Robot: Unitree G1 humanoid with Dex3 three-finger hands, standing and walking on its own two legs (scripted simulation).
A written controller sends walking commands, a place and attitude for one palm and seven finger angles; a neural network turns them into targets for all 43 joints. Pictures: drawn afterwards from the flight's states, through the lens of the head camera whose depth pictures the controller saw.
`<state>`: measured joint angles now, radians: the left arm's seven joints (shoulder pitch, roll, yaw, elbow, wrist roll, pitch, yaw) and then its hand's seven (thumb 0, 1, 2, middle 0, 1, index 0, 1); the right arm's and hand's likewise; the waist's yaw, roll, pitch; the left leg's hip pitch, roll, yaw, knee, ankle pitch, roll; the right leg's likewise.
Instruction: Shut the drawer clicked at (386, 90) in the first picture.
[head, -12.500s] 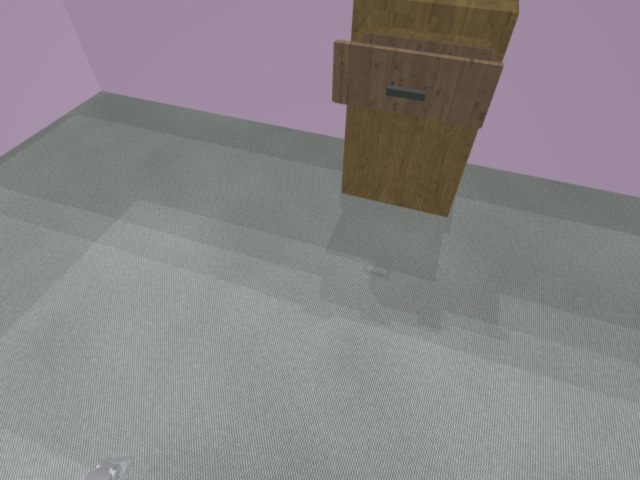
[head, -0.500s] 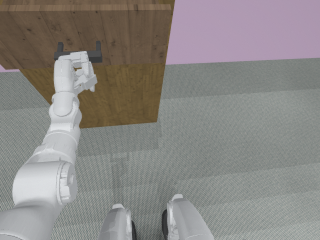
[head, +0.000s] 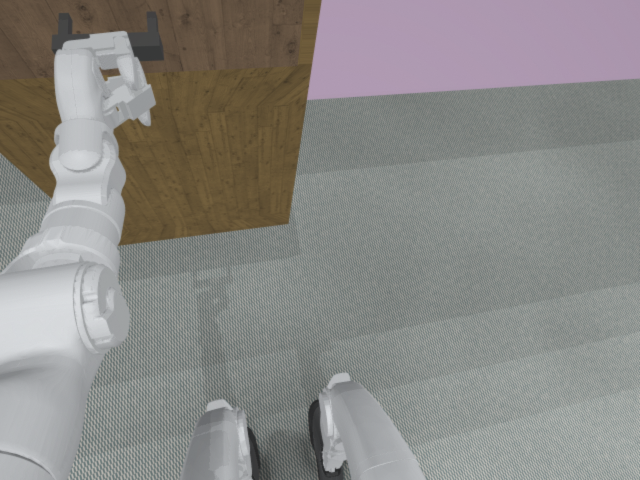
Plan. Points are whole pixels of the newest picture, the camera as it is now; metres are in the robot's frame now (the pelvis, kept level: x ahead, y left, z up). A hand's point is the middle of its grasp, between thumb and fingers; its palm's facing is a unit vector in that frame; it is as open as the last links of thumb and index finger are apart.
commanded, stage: push the drawer shut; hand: left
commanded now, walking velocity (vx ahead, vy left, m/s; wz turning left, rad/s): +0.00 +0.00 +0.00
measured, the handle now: (110, 34) +0.64 +0.15 +0.06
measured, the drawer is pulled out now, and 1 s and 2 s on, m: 0.01 0.00 0.00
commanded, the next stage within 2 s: pull the fist back off the drawer in 0.54 s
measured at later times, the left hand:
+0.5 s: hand (138, 77) +0.58 +0.12 +0.06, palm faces +0.04 -1.00 -0.06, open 3.5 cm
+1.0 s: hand (133, 76) +0.58 +0.13 +0.06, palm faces +0.02 -1.00 -0.03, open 3.6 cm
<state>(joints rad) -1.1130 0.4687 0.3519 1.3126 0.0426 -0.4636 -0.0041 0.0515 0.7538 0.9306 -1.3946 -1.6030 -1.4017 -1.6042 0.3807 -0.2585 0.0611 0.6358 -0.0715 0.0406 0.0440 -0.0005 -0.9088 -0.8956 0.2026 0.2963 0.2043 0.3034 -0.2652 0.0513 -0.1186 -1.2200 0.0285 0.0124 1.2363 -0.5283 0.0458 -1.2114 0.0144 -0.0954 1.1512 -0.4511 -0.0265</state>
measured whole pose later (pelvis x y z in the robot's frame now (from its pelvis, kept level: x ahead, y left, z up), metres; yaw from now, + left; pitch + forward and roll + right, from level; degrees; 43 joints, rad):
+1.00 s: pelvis -0.02 +0.01 -0.01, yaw -1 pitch +31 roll -6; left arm -1.27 0.59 0.37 1.38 0.08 -0.38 -0.02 0.13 0.66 0.92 -1.40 -1.61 -1.40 -1.60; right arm 0.43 -0.26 0.10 0.64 -0.08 0.00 0.06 0.00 -0.91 -0.90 0.20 0.30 0.20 0.30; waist -0.32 0.06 -0.11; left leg -1.33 0.04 0.00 1.29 -0.51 0.06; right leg -1.31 0.02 -0.11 1.17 -0.41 -0.02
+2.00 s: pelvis +0.04 +0.00 +0.08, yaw +0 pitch +10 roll -1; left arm -0.20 0.27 0.15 0.38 -0.16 -0.24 -0.12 0.02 0.90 0.90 -1.40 -1.60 -1.40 -1.60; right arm 0.25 -0.27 0.02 0.53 0.05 0.04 0.00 0.00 -0.91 -0.90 0.20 0.30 0.20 0.30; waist -0.03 0.04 -0.11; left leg -0.55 0.01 0.03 0.82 -0.45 0.03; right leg -0.57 0.03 -0.05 0.77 -0.38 -0.02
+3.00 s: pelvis +0.04 +0.00 +0.11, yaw +0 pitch -4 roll -1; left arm 0.52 0.34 0.30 -0.47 -0.06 -0.11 0.09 0.02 0.89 0.90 -1.40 -1.60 -1.41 -1.60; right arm 0.21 -0.23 0.04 0.62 -0.01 -0.10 -0.07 0.01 -0.91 -0.90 0.20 0.30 0.20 0.30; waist 0.06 0.07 0.01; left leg -0.08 0.00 0.04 0.44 -0.29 0.03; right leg -0.10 0.03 -0.03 0.40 -0.22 -0.02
